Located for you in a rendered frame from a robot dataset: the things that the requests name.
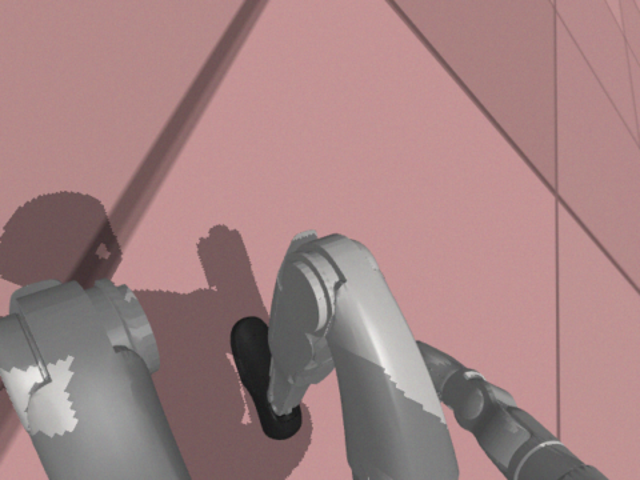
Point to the right robot arm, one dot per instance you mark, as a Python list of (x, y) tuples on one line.
[(519, 446)]

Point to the right robot foot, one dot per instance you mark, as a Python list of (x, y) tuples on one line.
[(252, 356)]

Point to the right robot hand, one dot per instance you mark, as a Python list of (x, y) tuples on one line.
[(439, 364)]

